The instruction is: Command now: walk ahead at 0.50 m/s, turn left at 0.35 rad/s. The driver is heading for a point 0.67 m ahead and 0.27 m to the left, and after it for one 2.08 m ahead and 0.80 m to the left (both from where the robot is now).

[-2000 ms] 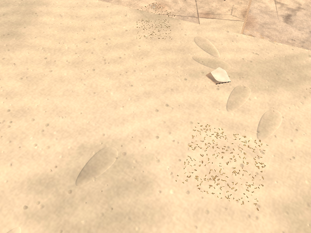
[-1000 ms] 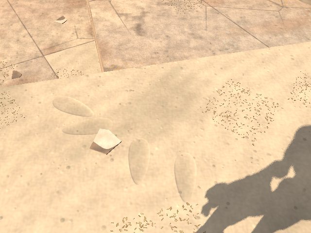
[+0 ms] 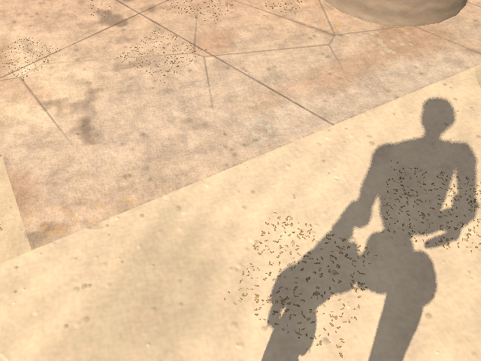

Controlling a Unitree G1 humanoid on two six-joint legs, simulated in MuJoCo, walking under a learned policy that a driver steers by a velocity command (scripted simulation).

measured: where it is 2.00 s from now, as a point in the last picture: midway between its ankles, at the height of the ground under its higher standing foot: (107, 216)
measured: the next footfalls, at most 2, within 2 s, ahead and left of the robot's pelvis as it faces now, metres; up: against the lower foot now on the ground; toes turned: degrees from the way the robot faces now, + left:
right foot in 0.50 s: +0.46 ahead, -0.06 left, +0.00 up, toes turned +19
left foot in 1.02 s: +0.60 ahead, +0.27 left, +0.00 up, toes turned +40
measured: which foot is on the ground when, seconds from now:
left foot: down 0.00-0.52, up 0.54-1.00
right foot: down 0.00-0.00, up 0.02-0.48, down 0.50-1.00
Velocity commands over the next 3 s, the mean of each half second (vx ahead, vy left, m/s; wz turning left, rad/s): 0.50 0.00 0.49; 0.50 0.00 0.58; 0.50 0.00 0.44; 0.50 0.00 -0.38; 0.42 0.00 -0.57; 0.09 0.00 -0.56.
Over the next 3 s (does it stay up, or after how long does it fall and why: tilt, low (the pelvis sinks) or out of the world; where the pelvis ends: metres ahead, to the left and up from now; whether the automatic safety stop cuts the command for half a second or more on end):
stays up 1.17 0.57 -0.06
